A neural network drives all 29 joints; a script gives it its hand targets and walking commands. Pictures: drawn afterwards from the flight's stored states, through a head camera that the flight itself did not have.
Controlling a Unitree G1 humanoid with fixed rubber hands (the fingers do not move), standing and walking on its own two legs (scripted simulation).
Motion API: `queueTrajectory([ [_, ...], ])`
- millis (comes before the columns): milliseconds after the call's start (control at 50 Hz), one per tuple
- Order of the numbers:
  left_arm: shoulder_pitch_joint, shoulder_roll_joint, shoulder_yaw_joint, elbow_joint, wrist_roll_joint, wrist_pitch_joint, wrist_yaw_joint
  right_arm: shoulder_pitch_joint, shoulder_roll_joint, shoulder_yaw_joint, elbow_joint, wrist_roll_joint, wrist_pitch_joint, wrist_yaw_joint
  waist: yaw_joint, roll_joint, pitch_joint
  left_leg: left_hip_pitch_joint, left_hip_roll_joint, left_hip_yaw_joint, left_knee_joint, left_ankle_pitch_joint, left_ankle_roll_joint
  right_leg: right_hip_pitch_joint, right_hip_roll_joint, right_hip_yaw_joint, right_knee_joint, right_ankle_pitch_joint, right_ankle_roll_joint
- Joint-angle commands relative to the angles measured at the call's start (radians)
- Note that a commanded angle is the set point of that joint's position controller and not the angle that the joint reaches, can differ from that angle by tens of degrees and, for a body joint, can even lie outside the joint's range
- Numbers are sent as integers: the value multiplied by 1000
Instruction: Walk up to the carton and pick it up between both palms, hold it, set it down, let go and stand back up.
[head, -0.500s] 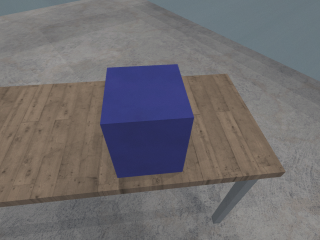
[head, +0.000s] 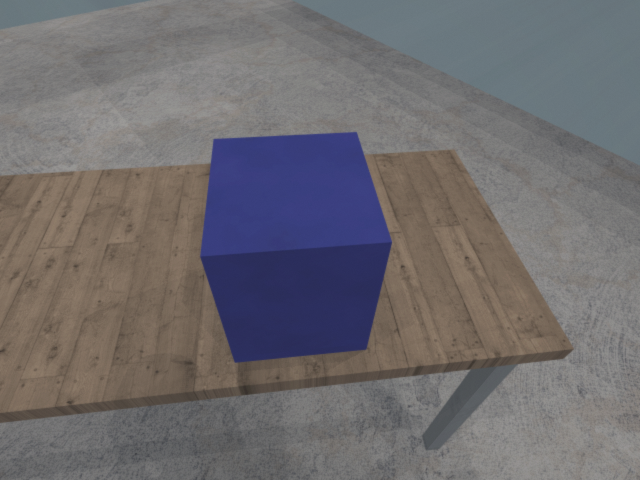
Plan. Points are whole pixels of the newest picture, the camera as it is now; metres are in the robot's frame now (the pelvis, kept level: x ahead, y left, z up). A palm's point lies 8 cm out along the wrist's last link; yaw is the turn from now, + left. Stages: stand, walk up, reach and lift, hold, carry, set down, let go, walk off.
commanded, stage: stand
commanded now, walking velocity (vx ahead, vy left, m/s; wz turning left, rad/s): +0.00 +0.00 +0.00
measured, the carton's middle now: (294, 250) +0.43 +0.03 +0.04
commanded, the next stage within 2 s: none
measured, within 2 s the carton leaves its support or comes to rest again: neither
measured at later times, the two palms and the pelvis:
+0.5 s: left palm out of the picture -0.01 +0.21 -0.15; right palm out of the picture -0.03 -0.20 -0.15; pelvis +0.01 +0.00 +0.00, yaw +0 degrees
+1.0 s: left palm out of the picture -0.01 +0.20 -0.15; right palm out of the picture -0.03 -0.20 -0.15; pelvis +0.01 +0.00 +0.00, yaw +0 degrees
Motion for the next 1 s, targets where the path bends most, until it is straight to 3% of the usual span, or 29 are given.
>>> queueTrajectory([
  [0, 94, 61, 5, -7, 1, -5, 2, 96, -102, -20, -12, 0, -3, -6, 6, 12, 61, -6, 116, -99, -109, 263, 22, -59, -60, 15, -65, 242, -34],
  [40, 85, 62, 7, -6, 2, -6, 2, 124, -80, -15, -15, -2, -9, -6, 1, 4, 11, -4, 122, -105, -107, 297, 23, -29, -53, 5, -41, 262, -37],
  [60, 80, 58, 3, -9, -1, -10, 4, 133, -98, -18, -4, 5, -7, -8, 0, 40, 42, -3, 112, -97, -100, 329, 23, -44, -60, 3, -50, 267, -33],
  [80, 88, 75, 8, -6, -1, -11, 2, 107, -79, -12, -10, 5, -11, -8, 8, 8, 36, 31, 113, -97, -93, 350, 25, -54, -60, 9, -49, 287, -32],
  [100, 73, 61, 6, -4, -4, -12, 4, 126, -81, -11, -8, 2, -13, -6, -10, 18, 20, 31, 115, -100, -88, 370, 25, -42, -57, 12, -37, 299, -35],
  [120, 95, 79, 5, -6, -3, -15, 5, 116, -79, -11, -7, 0, -5, -7, 9, 6, 33, 6, 109, -96, -91, 351, 26, -24, -66, 13, -52, 302, -33],
  [180, 80, 72, 4, -2, 0, -11, 5, 108, -84, -14, -14, 1, -1, -5, -1, -15, 68, 18, 109, -84, -85, 330, 20, -67, -57, 13, -49, 296, -31],
  [220, 66, 82, 8, -8, 2, -7, 3, 139, -85, -17, 2, 5, 2, -7, -12, 17, 48, 16, 114, -92, -103, 336, 19, -50, -60, 13, -48, 275, -35],
  [280, 59, 63, 2, -13, 1, -7, 3, 123, -84, -18, -8, 1, -1, -6, -5, 3, 49, 26, 122, -98, -103, 341, 27, -57, -57, 12, -48, 244, -31],
  [300, 65, 57, 2, -16, 2, -4, 5, 114, -106, -20, -5, -4, 2, -7, -5, 43, 60, -32, 126, -111, -115, 310, 30, -33, -56, 8, -49, 238, -25],
  [320, 83, 64, 5, -6, -1, -2, 8, 126, -88, -16, -6, -4, 0, -6, -2, 6, 61, -30, 120, -105, -113, 292, 24, -22, -58, 8, -50, 248, -33],
  [360, 114, 43, -6, 2, -3, 1, 5, 122, -101, -17, 1, 3, -2, -10, 10, 17, 75, -12, 109, -85, -114, 289, 17, -57, -60, 12, -49, 263, -27],
  [420, 97, 67, 4, -3, -4, -3, 4, 125, -84, -14, -3, 5, -4, -5, 11, -24, 27, 11, 121, -102, -100, 327, 25, -26, -55, -4, -40, 266, -29],
  [460, 73, 64, 6, -9, -4, -7, 4, 124, -100, -14, -14, 2, -6, -8, 6, 7, 30, -3, 123, -101, -110, 333, 28, -28, -61, 4, -45, 255, -31],
  [500, 77, 71, 8, -6, -1, -8, 9, 136, -74, -13, 0, 1, -4, -9, -9, -3, 40, 6, 119, -101, -105, 345, 20, -33, -61, 16, -47, 275, -32],
  [520, 92, 80, 16, -4, -5, -8, 2, 132, -64, -6, 2, 0, -4, -10, 7, 24, 33, 18, 108, -89, -97, 367, 17, -27, -65, 9, -45, 282, -30],
  [540, 98, 59, 5, 0, 0, -6, 7, 143, -71, -8, 2, 1, -5, -9, 5, -2, 63, 12, 122, -97, -97, 402, 14, -34, -62, 1, -32, 291, -33],
  [580, 102, 34, -5, 7, -5, -1, 7, 132, -105, -17, -11, 4, -4, -9, 8, 25, 35, 31, 115, -97, -111, 399, 22, -48, -62, 5, -39, 245, -33],
  [600, 106, 49, -2, 11, -7, 0, 7, 111, -88, -10, -20, 6, -6, -9, 11, -16, 22, 55, 132, -110, -96, 401, 30, -57, -56, 2, -33, 261, -30],
  [640, 95, 83, 9, -2, -5, -6, 8, 127, -81, -10, -10, 2, -11, -9, 11, 34, 35, 45, 125, -98, -93, 512, 20, -39, -60, -4, -27, 283, -28],
  [680, 71, 68, 6, -8, -4, -6, 8, 159, -98, -13, 9, 1, -7, -15, 2, 40, 52, 22, 123, -101, -96, 488, 20, -35, -59, 5, -28, 266, -31],
  [700, 74, 65, 2, -7, -3, -4, 5, 154, -105, -12, 8, 3, -3, -15, -4, -3, 52, 31, 127, -98, -95, 437, 21, -44, -58, -5, -35, 261, -30],
  [760, 102, 42, -10, 2, -5, -3, 8, 132, -99, -16, -1, 2, 1, -12, 0, 33, 55, 29, 113, -79, -97, 374, 22, -48, -68, 5, -42, 300, -27],
  [780, 83, 71, 1, -9, -4, -6, 4, 136, -77, -11, -3, 4, 2, -13, 0, 2, 49, 7, 117, -98, -103, 324, 28, -38, -64, 6, -38, 273, -32],
  [840, 77, 77, 6, -11, -4, -2, 6, 124, -72, -6, -9, -1, -1, -10, 3, 14, 42, 6, 121, -103, -99, 398, 23, -22, -63, 1, -34, 276, -28],
  [880, 104, 51, -5, 14, -1, -3, 8, 135, -79, -12, -11, 5, -3, -7, 0, -29, 54, 30, 110, -92, -97, 377, 15, -37, -65, 12, -33, 320, -33],
  [940, 90, 92, 5, 3, -2, -5, 7, 139, -86, -12, 3, 5, -2, -7, -3, -15, 54, 17, 104, -84, -104, 322, 9, -36, -69, 22, -52, 300, -31],
  [960, 100, 74, -2, 3, -6, -4, 7, 103, -79, -11, -5, 3, -1, -8, 17, 32, 79, 12, 110, -91, -104, 308, 14, -48, -67, 24, -59, 272, -27],
  [980, 74, 65, 0, 3, -3, -3, 10, 122, -87, -11, -3, 1, 0, -4, -11, 9, 50, 4, 119, -99, -115, 307, 20, -17, -66, 12, -49, 274, -33],
])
